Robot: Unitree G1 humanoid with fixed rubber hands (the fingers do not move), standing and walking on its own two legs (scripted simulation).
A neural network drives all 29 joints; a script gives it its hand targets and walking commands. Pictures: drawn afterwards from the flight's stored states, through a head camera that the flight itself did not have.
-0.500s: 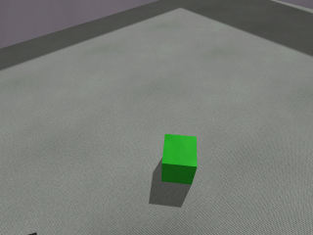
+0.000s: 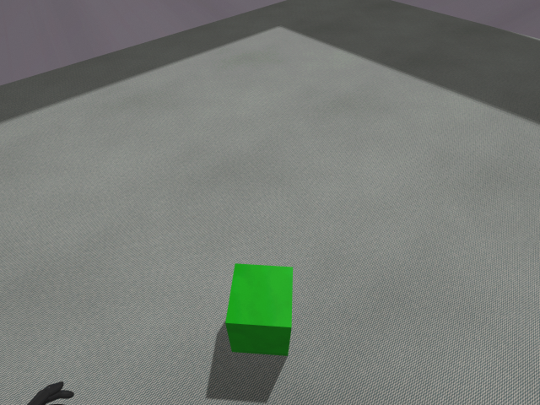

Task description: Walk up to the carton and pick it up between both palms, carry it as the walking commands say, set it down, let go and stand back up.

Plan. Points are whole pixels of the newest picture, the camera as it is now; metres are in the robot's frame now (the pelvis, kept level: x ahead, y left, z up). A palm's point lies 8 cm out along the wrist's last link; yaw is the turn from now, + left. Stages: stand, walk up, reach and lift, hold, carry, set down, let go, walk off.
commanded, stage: walk up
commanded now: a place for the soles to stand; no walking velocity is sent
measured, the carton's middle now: (261, 310) +0.57 +0.05 -0.63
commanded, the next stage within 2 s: none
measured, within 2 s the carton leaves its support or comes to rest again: neither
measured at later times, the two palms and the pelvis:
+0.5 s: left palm (82, 384) +0.20 +0.31 -0.08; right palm (510, 337) +0.25 -0.35 -0.04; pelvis +0.11 -0.02 +0.02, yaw +6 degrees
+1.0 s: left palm (74, 370) +0.21 +0.31 -0.05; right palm (500, 325) +0.28 -0.37 -0.07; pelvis +0.13 -0.05 +0.02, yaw +7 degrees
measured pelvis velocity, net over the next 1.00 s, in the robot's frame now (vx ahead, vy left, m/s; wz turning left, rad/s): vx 0.13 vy -0.05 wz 0.13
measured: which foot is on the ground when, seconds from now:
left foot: up 0.00-0.28, down 0.30-1.00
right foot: down 0.00-0.34, up 0.36-0.54, down 0.56-1.00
